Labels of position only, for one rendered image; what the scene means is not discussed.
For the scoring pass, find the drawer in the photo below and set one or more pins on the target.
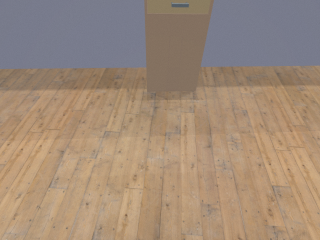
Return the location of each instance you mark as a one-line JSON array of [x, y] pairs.
[[165, 6]]

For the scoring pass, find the handle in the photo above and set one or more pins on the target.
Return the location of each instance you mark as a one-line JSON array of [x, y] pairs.
[[179, 5]]

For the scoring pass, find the cabinet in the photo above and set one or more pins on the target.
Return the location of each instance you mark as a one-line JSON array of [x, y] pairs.
[[175, 45]]

